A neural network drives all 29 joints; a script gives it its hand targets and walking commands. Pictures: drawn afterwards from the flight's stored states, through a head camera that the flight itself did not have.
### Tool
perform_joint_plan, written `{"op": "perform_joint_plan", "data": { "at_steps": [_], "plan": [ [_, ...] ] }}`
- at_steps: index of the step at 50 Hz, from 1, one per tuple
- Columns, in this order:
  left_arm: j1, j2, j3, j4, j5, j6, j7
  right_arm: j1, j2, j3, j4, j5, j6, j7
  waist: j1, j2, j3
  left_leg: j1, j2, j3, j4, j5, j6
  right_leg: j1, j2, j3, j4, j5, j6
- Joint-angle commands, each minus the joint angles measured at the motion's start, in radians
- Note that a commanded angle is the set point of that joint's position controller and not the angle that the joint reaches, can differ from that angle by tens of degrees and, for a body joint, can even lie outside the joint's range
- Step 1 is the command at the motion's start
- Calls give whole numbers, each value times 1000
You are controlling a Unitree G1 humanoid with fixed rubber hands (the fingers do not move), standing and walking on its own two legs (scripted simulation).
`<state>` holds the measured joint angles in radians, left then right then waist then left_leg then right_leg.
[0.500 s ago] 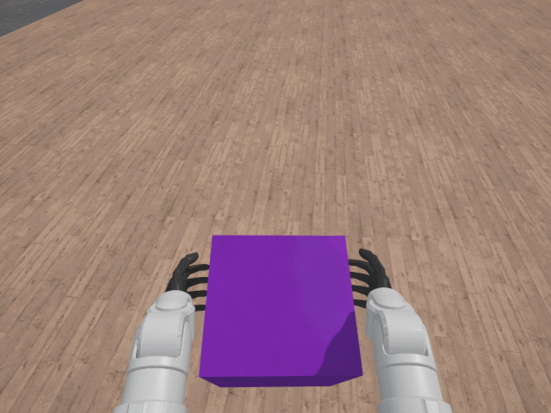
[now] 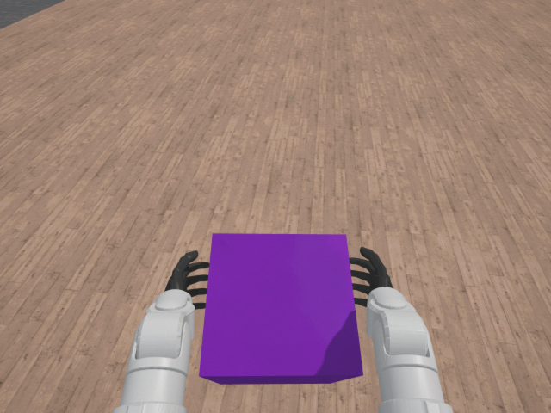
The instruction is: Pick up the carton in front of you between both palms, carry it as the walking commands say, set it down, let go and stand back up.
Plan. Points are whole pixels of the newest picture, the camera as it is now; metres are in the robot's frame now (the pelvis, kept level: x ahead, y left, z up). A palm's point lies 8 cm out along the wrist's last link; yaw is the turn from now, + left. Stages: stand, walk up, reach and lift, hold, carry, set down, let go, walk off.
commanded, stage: carry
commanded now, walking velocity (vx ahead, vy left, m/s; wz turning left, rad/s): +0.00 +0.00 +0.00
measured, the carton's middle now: (277, 316) +0.31 +0.00 -0.07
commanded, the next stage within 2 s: hold in 0.16 s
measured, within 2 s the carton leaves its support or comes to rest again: neither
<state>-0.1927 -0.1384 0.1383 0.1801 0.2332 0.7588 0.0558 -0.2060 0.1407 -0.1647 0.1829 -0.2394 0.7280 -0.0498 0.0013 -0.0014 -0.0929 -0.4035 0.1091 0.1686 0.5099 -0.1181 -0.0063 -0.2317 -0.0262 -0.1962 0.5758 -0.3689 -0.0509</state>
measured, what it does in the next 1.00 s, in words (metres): shifts its weight, turning right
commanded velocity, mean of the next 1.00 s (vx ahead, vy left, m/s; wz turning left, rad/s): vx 0.00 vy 0.00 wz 0.00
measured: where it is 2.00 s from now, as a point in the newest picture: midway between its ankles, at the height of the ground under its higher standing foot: outside the picture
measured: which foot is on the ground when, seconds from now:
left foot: down 0.00-1.00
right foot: down 0.00-1.00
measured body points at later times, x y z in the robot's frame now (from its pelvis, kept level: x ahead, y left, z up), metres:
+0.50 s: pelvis +0.00 +0.03 +0.01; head -0.03 +0.06 +0.46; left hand +0.33 +0.10 +0.03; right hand +0.24 -0.19 +0.04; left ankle +0.10 +0.16 -0.73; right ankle -0.03 -0.07 -0.73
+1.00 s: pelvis -0.02 +0.09 -0.05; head +0.16 +0.05 +0.36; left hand +0.38 +0.11 -0.13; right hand +0.31 -0.18 -0.12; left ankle +0.10 +0.16 -0.73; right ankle -0.03 -0.07 -0.73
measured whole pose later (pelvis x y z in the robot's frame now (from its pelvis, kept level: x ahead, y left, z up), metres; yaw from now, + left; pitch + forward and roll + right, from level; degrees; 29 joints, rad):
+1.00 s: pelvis -0.02 +0.09 -0.05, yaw -16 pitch +22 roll -1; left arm -0.55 -0.21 0.41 0.54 0.34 0.24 0.15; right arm -0.61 0.13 -0.48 0.61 -0.35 0.21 0.02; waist -0.02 -0.02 0.03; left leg -1.00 -0.06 -0.06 0.83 -0.22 0.01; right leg -0.91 0.05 0.15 0.88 -0.35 0.06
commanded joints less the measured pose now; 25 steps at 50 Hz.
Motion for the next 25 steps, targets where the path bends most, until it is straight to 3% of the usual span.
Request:
{"op": "perform_joint_plan", "data": {
  "at_steps": [1, 8, 9, 10, 11, 13, 14, 20, 25],
  "plan": [
    [-535, -931, -574, -138, -292, -77, -268, -450, 950, 577, -66, 276, -37, 268, 1, -5, -268, 190, 64, -77, -22, 128, 15, -6, -139, 121, -130, 255, 10],
    [-534, -931, -575, -140, -293, -76, -268, -449, 950, 579, -69, 277, -36, 267, 1, -6, -267, 188, 63, -74, -20, 127, 12, -5, -140, 121, -128, 266, 10],
    [-448, -921, -541, -172, -280, -81, -272, -389, 961, 538, -11, 255, -59, 273, -12, -152, -115, 494, -241, -219, 4, 210, 40, -130, 7, 373, -248, 497, 12],
    [-494, -898, -551, -233, -275, -98, -281, -352, 949, 499, 6, 215, -91, 260, -33, -152, -159, 467, -224, -249, -16, 249, 39, -44, 1, 386, -242, 556, 14],
    [-516, -903, -581, -213, -283, -99, -290, -336, 935, 486, 8, 189, -105, 249, -39, -82, -186, 354, -220, -248, -53, 250, 28, 131, 21, 367, -210, 664, 20],
    [-522, -914, -608, -181, -289, -111, -298, -387, 940, 495, -10, 203, -117, 243, -37, -71, -216, 339, -233, -236, -78, 209, 13, 214, 40, 344, -211, 637, 47],
    [-531, -913, -602, -173, -290, -116, -301, -418, 949, 501, -8, 212, -122, 242, -37, -90, -207, 355, -231, -241, -86, 167, 13, 192, 51, 329, -229, 532, 57],
    [-505, -952, -546, -68, -249, -112, -287, -562, 993, 589, 14, 287, -104, 298, 53, -57, -158, 388, -244, -232, -103, 69, 14, 101, 68, 309, -240, 329, 74],
    [-562, -1008, -496, 22, -221, -103, -282, -629, 957, 532, 93, 271, -100, 336, 51, -2, -95, 448, -234, -219, -120, -7, 2, -17, 87, 288, -258, 145, 53]
  ]
}}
